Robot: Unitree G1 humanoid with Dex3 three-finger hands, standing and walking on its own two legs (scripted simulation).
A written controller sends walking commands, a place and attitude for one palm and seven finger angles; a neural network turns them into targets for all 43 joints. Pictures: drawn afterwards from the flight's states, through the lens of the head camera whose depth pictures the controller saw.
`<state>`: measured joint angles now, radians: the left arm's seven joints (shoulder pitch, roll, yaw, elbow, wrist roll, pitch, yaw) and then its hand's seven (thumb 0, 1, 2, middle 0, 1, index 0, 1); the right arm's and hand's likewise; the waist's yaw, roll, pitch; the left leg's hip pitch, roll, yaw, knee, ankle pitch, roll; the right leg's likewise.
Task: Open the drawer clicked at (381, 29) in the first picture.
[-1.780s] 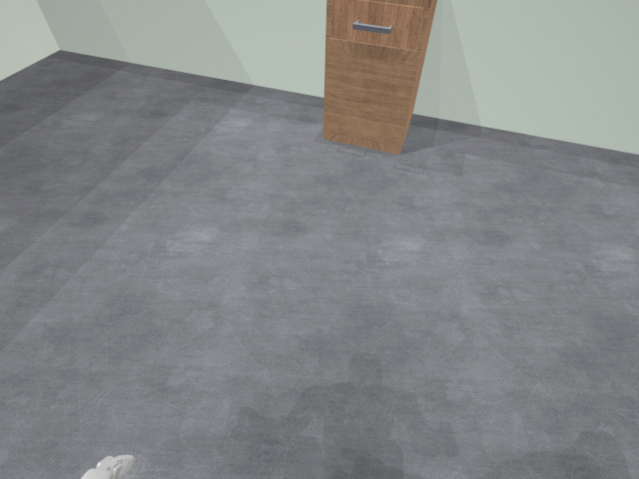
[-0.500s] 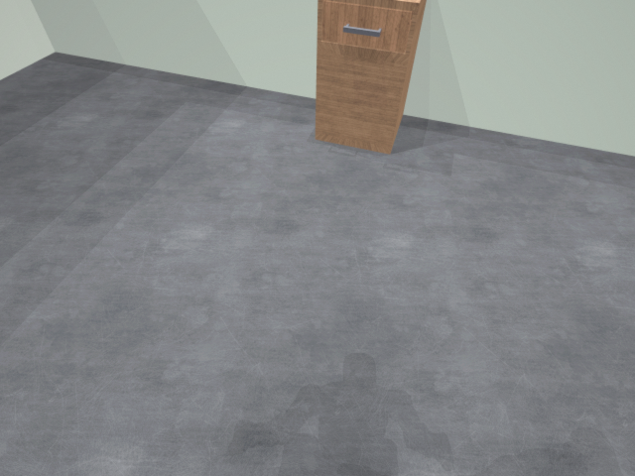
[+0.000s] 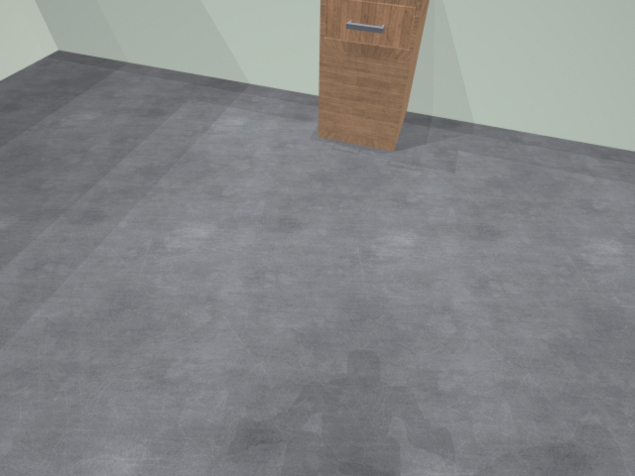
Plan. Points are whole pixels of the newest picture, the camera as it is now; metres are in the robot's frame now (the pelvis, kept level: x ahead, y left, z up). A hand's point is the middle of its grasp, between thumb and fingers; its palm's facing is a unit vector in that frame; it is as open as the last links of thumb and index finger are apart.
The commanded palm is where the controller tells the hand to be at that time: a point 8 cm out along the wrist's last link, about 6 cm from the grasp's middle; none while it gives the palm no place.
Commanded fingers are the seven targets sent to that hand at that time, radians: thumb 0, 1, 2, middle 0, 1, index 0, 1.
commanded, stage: walk to a spot facing it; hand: left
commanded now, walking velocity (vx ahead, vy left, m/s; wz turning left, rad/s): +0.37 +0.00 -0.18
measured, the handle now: (365, 26) +1.86 -0.10 -0.15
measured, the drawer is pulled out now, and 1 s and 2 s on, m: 0.00 0.00 0.00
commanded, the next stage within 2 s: none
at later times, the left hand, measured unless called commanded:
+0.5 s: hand out of the picture +0.07 +0.20 -0.20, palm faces -0.05 -0.99 -0.12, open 7.3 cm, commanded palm none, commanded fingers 0.00 0.90 0.90 -0.20 -0.30 -0.20 -0.30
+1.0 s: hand (249, 308) +0.45 +0.16 -0.19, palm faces -0.14 -0.97 -0.20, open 7.2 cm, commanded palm none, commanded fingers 0.00 0.90 0.90 -0.20 -0.30 -0.20 -0.30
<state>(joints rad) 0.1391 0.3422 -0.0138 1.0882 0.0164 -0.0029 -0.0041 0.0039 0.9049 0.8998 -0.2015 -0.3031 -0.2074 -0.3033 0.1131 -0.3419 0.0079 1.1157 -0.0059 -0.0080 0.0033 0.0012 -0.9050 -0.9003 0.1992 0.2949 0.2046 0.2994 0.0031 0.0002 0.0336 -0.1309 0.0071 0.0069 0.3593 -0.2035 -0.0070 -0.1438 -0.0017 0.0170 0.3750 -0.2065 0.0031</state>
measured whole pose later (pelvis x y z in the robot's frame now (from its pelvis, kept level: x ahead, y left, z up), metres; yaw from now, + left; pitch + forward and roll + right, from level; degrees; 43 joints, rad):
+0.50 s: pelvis +0.14 +0.03 -0.02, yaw -5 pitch +0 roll -2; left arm 0.41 0.16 0.03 1.16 0.03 0.01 -0.01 0.01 0.91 0.90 -0.20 -0.30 -0.21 -0.30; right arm 0.36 -0.16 -0.01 1.10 -0.02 -0.09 -0.02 0.00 -0.91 -0.90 0.20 0.29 0.20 0.30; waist -0.02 -0.03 0.01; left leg -0.08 0.04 0.17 0.52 -0.45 0.04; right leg -0.37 0.01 -0.01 1.11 -0.43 -0.03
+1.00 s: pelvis +0.38 -0.01 -0.01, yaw -9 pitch -1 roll -1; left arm 0.25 0.18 0.05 1.06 0.02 -0.07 0.01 0.00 0.93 0.90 -0.20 -0.30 -0.20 -0.30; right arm 0.31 -0.13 -0.04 1.08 -0.02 -0.03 -0.01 0.00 -0.91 -0.90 0.19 0.29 0.20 0.30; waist -0.03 0.00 0.04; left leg -0.53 0.15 0.03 1.24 -0.29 0.01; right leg -0.22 0.06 -0.17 0.49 -0.26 -0.11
